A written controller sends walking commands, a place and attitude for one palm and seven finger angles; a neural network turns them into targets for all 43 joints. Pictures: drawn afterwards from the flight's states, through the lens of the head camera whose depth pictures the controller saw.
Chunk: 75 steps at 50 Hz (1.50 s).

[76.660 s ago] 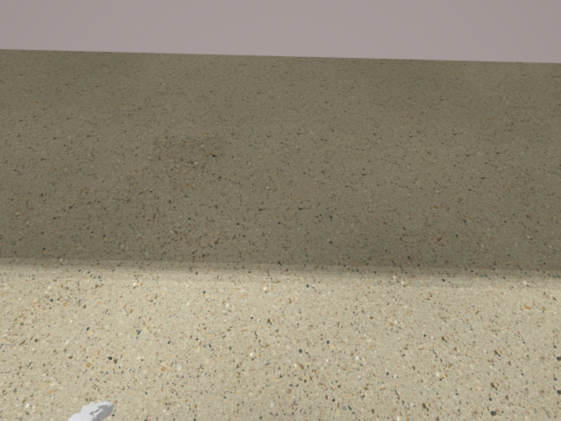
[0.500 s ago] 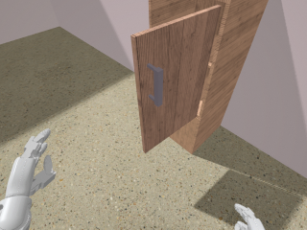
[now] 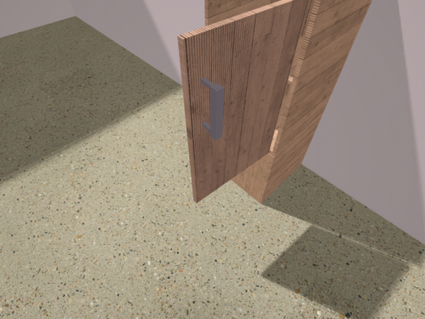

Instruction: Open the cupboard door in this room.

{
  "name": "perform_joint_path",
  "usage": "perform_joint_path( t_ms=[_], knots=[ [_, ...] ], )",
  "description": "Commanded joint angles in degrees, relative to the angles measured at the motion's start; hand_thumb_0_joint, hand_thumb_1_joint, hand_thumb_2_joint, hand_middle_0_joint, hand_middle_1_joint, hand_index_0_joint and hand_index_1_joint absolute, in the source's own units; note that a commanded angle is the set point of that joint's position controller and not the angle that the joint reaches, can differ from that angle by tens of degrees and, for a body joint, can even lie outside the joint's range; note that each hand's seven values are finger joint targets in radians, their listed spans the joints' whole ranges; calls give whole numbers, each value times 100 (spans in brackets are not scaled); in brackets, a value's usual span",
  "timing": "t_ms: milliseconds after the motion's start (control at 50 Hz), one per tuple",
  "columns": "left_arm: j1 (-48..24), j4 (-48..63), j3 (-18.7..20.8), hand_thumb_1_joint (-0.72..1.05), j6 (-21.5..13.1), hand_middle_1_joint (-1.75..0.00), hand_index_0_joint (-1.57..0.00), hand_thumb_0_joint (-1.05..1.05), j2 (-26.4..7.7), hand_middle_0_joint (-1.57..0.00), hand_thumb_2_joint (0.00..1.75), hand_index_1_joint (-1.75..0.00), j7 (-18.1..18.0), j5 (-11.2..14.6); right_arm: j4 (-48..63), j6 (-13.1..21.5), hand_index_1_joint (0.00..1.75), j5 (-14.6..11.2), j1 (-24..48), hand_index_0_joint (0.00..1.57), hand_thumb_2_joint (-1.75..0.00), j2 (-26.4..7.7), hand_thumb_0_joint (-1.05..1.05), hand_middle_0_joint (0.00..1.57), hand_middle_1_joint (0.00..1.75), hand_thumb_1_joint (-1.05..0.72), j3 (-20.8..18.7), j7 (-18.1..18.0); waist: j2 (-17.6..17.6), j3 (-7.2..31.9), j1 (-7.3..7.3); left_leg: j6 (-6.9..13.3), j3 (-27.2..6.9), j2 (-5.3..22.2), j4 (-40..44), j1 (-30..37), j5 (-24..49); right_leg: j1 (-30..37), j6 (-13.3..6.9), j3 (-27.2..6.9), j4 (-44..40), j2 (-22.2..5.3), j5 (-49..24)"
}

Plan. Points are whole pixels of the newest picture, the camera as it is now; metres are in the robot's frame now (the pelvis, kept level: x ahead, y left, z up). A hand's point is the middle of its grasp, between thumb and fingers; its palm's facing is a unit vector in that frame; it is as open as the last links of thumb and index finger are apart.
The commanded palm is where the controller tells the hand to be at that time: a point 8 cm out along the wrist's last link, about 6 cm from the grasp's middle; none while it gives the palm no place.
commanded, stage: let the arm hang, fingers relaxed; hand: left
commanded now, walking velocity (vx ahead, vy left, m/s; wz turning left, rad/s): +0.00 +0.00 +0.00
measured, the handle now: (211, 109) +0.54 +0.05 +0.08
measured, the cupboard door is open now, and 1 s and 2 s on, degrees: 85 85 85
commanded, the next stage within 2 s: look to check the result in 0.52 s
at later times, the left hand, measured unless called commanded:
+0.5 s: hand out of the picture +0.01 +0.14 -0.18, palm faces +0.05 -0.99 -0.14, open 7.3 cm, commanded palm none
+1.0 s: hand out of the picture -0.01 +0.13 -0.17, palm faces +0.04 -0.98 -0.17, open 7.3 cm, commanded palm none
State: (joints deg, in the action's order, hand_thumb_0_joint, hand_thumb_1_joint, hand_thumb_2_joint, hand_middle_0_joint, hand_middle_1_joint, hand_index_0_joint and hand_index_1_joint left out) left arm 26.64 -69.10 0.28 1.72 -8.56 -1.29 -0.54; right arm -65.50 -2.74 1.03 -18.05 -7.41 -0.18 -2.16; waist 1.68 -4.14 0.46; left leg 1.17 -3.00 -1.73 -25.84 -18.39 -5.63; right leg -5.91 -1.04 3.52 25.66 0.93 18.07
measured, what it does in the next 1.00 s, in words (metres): stands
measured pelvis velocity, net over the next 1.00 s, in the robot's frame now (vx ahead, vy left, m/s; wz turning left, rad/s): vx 0.04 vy -0.02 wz -0.02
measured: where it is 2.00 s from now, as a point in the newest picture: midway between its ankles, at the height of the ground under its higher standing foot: outside the picture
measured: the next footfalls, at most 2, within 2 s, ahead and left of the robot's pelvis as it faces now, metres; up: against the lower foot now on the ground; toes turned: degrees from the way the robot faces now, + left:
none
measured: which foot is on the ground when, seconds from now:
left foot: down 0.00-1.00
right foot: down 0.00-1.00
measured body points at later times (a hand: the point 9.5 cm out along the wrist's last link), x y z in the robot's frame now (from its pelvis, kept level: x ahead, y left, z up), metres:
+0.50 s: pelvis +0.02 -0.01 +0.00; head +0.02 -0.01 +0.45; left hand +0.01 +0.19 -0.16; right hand +0.00 -0.22 -0.17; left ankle +0.09 +0.10 -0.74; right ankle -0.04 -0.11 -0.74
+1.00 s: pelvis +0.04 -0.02 +0.00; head +0.05 -0.02 +0.45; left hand -0.01 +0.19 -0.16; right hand +0.03 -0.24 -0.16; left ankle +0.09 +0.10 -0.74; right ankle -0.04 -0.11 -0.74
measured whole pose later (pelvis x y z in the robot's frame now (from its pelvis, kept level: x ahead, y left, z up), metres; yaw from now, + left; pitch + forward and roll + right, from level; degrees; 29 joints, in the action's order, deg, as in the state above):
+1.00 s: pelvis +0.04 -0.02 +0.00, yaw -1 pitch -2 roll +0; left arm 19.8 -66.0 0.4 0.1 -6.1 -2.2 -0.4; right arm -66.5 -1.1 1.1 -13.8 -8.1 -0.1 -3.0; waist 0.3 -3.9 0.3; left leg -0.1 -2.3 -1.1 -26.2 -14.8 -9.3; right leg -1.7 -2.2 2.6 23.9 1.4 20.3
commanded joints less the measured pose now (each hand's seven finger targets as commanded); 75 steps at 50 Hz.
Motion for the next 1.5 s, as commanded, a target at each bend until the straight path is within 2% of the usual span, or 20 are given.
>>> perform_joint_path(
  t_ms=[0, 80, 140, 200, 220, 260, 320, 400, 460, 520, 640, 700, 720, 880, 920, 1080, 1200, 1280, 1340, 1480],
  knots=[
    [167, 159, 37, 90, -157, -30, -20, 0, -358, -20, 90, -30, -89, 29, 135, 90, 30, -8, -328, 20, -90, -501, 0, 20, 30, -90, -109, -17, -543, -333, -162, 90, -393, 418, 202, 645, -749, -1301, -280, -639, -994, -671, 898],
    [173, 167, 50, 90, -165, -30, -20, 0, -277, -20, 90, -30, -117, 34, 20, 108, 30, 4, -419, 20, -90, -348, 0, 20, 30, -90, -77, -13, -435, -409, -184, 99, -335, 422, 117, 622, -562, -1350, -304, -609, -869, -677, 835],
    [248, 164, 71, 90, -166, -30, -20, 0, -218, -20, 90, -30, -136, 34, -1, 158, 30, 11, -370, 20, -90, -323, 0, 20, 30, -90, -60, -30, -142, -438, -98, 170, -513, 511, 363, 397, -460, -1039, -241, -486, -611, -550, 465],
    [293, 173, 93, 90, -171, -30, -20, 0, -153, -20, 90, -30, -148, 28, 12, 194, 30, 17, -293, 20, -90, -315, 0, 20, 30, -90, -59, -42, -81, -446, -19, 208, -590, 527, 513, 245, -474, -814, -200, -452, -521, -522, 211],
    [287, 192, 106, 90, -174, -30, -20, 0, -178, -20, 90, -30, -154, 19, 24, 196, 30, 9, -302, 20, -90, -320, 0, 20, 30, -90, -67, -41, -180, -446, -4, 206, -580, 528, 501, 232, -454, -773, -191, -413, -527, -510, 205],
    [204, 239, 122, 90, -179, -30, -20, 0, -168, -20, 90, -30, -154, 19, 13, 206, 30, 29, -313, 20, -90, -288, 0, 20, 30, -90, -66, -36, -78, -394, -18, 195, -555, 503, 509, 218, -416, -710, -198, -457, -549, -552, 146],
    [122, 313, 141, 90, -200, -30, -20, 0, -193, -20, 90, -30, -158, 19, 38, 228, 30, 19, -302, 20, -90, -297, 0, 20, 30, -90, -72, -40, -117, -244, -11, 185, -487, 490, 364, 383, -33, -618, -192, -429, -579, -579, -94],
    [-74, 349, 152, 90, -200, -30, -20, 0, -187, -20, 90, -30, -155, 29, 41, 223, 30, 34, -253, 20, -90, -312, 0, 20, 30, -90, -74, -46, 0, -304, -58, 142, -447, 483, 319, 428, 40, -648, -206, -493, -645, -603, -134],
    [-102, 381, 149, 90, -194, -30, -20, 0, -216, -20, 90, -30, -145, 28, 77, 224, 30, 29, -213, 20, -90, -347, 0, 20, 30, -90, -68, -51, 11, -333, -47, 139, -439, 490, 297, 425, 97, -623, -199, -509, -676, -592, -212],
    [-126, 390, 156, 90, -205, -30, -20, 0, -261, -20, 90, -30, -143, 29, 89, 222, 30, 13, -196, 20, -90, -379, 0, 20, 30, -90, -66, -52, -167, -232, -56, 137, -383, 500, 209, 540, 253, -556, -185, -491, -731, -610, -356],
    [-136, 380, 131, 90, -217, -30, -20, 0, -286, -20, 90, -30, -150, 36, 76, 232, 30, 7, -110, 20, -90, -450, 0, 20, 30, -90, -65, -63, -176, -36, -72, 146, -343, 542, 131, 750, 612, -413, -152, -512, -710, -643, -843],
    [-118, 364, 121, 90, -206, -30, -20, 0, -298, -20, 90, -30, -149, 40, 55, 224, 30, 1, -62, 20, -90, -477, 0, 20, 30, -90, -54, -69, -189, -140, -65, 148, -339, 551, 153, 752, 609, -447, -139, -487, -726, -642, -850],
    [-93, 357, 120, 90, -213, -30, -20, 0, -296, -20, 90, -30, -150, 36, 73, 221, 30, -8, -46, 20, -90, -489, 0, 20, 30, -90, -57, -72, -327, -134, -51, 149, -323, 559, 126, 787, 617, -457, -131, -481, -750, -622, -884],
    [-92, 323, 96, 90, -206, -30, -20, 0, -326, -20, 90, -30, -143, 38, 31, 220, 30, -4, 26, 20, -90, -516, 0, 20, 30, -90, -45, -70, -196, -154, -63, 136, -307, 560, 194, 829, 539, -442, -125, -519, -780, -635, -797],
    [-84, 334, 110, 90, -221, -30, -20, 0, -341, -20, 90, -30, -148, 31, 46, 230, 30, -14, 49, 20, -90, -544, 0, 20, 30, -90, -48, -73, -333, -101, -48, 145, -285, 567, 144, 854, 659, -381, -99, -508, -789, -630, -1009],
    [-108, 352, 107, 90, -216, -30, -20, 0, -328, -20, 90, -30, -161, 37, 29, 243, 30, -4, 68, 20, -90, -524, 0, 20, 30, -90, -42, -86, -206, -116, -36, 138, -242, 552, 116, 839, 786, -273, -76, -508, -763, -663, -1364],
    [-173, 379, 112, 90, -213, -30, -20, 0, -336, -20, 90, -30, -156, 41, 28, 242, 30, 0, 60, 20, -90, -550, 0, 20, 30, -90, -39, -90, -173, -162, -45, 127, -271, 563, 169, 830, 727, -275, -99, -509, -791, -637, -1199],
    [-168, 398, 116, 90, -218, -30, -20, 0, -359, -20, 90, -30, -158, 42, 32, 247, 30, -10, 58, 20, -90, -534, 0, 20, 30, -90, -43, -89, -330, -157, -35, 130, -236, 564, 140, 832, 777, -238, -56, -494, -804, -644, -1406],
    [-161, 415, 126, 90, -220, -30, -20, 0, -368, -20, 90, -30, -163, 38, 43, 248, 30, -11, 50, 20, -90, -529, 0, 20, 30, -90, -53, -91, -299, -125, -35, 133, -202, 550, 88, 836, 820, -189, -29, -475, -789, -663, -1580],
    [-158, 407, 113, 90, -215, -30, -20, 0, -360, -20, 90, -30, -145, 43, 42, 253, 30, -5, 65, 20, -90, -555, 0, 20, 30, -90, -45, -94, -171, -155, -27, 140, -267, 576, 196, 893, 738, -261, -89, -524, -832, -626, -1184]
  ],
)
